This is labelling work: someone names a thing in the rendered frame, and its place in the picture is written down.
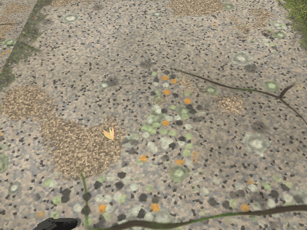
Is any robot left hand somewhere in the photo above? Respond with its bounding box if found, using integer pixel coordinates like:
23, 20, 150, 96
33, 218, 78, 230

